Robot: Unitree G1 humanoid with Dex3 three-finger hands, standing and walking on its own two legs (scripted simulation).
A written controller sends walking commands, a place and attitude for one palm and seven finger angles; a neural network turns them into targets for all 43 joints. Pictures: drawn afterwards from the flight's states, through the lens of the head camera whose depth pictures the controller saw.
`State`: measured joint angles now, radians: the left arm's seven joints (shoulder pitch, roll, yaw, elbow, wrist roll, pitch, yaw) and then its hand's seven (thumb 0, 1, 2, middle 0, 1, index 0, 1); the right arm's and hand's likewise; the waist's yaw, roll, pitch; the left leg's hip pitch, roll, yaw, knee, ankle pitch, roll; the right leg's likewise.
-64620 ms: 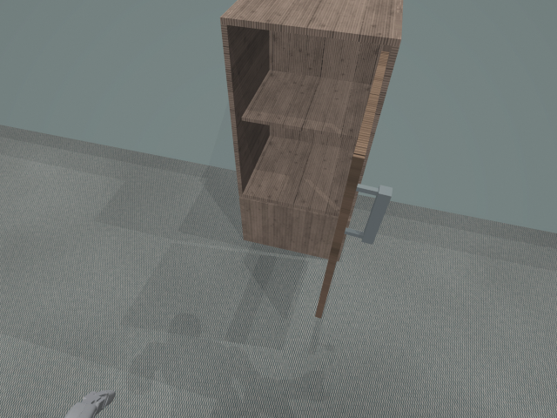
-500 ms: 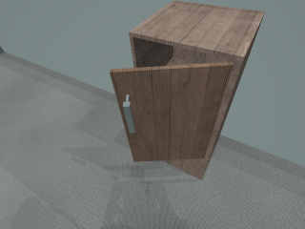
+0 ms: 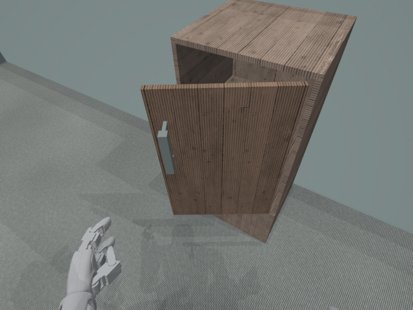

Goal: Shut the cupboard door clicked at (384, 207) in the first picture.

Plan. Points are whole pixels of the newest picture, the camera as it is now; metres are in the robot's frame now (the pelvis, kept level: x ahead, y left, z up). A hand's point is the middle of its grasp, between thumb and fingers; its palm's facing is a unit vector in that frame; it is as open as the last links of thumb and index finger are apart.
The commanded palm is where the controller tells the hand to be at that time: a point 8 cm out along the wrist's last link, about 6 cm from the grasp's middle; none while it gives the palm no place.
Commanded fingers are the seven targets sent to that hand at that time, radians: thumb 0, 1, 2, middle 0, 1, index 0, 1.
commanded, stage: raise the hand and make a fist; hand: left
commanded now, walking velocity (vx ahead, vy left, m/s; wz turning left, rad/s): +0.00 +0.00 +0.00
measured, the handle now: (167, 148) +0.52 +0.13 -0.02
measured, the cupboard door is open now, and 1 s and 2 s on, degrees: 32 32 32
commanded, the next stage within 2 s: bring the fist close to the handle in 1.74 s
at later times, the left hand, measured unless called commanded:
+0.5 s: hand (116, 295) +0.16 +0.18 -0.03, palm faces -0.12 -0.99 -0.07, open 4.9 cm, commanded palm +0.13 +0.25 -0.04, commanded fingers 0.00 0.90 0.90 -0.82 -0.98 -0.82 -0.98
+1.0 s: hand (97, 285) +0.18 +0.21 -0.02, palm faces +0.03 -1.00 -0.06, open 3.1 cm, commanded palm +0.16 +0.26 -0.02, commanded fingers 0.00 0.90 0.90 -1.28 -1.48 -1.28 -1.48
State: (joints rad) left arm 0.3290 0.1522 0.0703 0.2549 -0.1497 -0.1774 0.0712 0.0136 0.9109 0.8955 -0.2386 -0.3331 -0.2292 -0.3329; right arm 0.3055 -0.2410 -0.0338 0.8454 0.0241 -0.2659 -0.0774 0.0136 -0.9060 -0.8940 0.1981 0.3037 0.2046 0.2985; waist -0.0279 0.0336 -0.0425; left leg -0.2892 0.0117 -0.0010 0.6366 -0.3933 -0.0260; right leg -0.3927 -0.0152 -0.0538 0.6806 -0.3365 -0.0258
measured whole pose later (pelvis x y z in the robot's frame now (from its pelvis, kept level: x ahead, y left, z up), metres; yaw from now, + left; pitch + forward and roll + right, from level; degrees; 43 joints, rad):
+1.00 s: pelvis -0.04 +0.03 -0.08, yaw +1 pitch +16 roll -2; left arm 0.44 0.24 0.11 -0.15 -0.24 -0.36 -0.17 0.02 0.89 0.90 -1.11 -1.29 -1.10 -1.29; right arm 0.23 -0.23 0.00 0.43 0.01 -0.18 -0.05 0.02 -0.90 -0.89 0.20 0.30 0.21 0.30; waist 0.01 0.01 -0.14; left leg -0.90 -0.01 -0.03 1.21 -0.59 0.02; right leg -0.95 -0.04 -0.06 1.14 -0.47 0.01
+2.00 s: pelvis -0.04 +0.02 -0.08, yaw +1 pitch +15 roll -2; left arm 0.29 0.21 0.10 -0.04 -0.26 -0.41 -0.22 0.02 0.89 0.90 -1.31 -1.50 -1.30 -1.50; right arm 0.25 -0.25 0.03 0.46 0.01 -0.18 -0.06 0.01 -0.90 -0.89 0.20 0.30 0.21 0.30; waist 0.01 0.03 -0.14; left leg -0.89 -0.01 -0.05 1.20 -0.58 0.00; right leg -0.94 -0.04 -0.08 1.14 -0.47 -0.01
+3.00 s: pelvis -0.04 +0.01 -0.07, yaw -1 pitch +21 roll +1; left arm -0.70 0.13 0.19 0.90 -0.04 -0.49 0.10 0.01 0.89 0.90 -1.30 -1.50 -1.29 -1.50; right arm 0.32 -0.23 -0.01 0.63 -0.05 -0.04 0.02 0.01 -0.90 -0.89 0.20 0.30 0.21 0.30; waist -0.12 0.02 -0.13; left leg -0.94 0.00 0.02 1.11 -0.53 -0.01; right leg -1.03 -0.02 -0.02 1.10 -0.42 -0.02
